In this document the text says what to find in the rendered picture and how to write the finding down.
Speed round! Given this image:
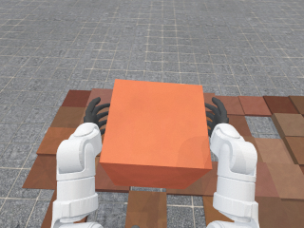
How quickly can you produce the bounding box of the robot right forearm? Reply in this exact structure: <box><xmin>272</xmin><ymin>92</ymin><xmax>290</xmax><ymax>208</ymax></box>
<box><xmin>210</xmin><ymin>123</ymin><xmax>259</xmax><ymax>228</ymax></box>

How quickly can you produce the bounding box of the robot left forearm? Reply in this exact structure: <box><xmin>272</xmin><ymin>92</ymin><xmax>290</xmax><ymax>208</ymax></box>
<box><xmin>50</xmin><ymin>123</ymin><xmax>103</xmax><ymax>228</ymax></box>

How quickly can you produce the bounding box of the carton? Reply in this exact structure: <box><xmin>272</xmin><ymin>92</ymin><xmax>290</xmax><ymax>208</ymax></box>
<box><xmin>99</xmin><ymin>79</ymin><xmax>213</xmax><ymax>190</ymax></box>

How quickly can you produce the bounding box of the robot right hand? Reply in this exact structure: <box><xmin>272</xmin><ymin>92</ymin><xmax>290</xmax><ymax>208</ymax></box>
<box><xmin>204</xmin><ymin>97</ymin><xmax>229</xmax><ymax>138</ymax></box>

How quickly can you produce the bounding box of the robot left hand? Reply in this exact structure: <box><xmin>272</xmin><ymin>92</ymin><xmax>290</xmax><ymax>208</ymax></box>
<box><xmin>84</xmin><ymin>97</ymin><xmax>110</xmax><ymax>135</ymax></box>

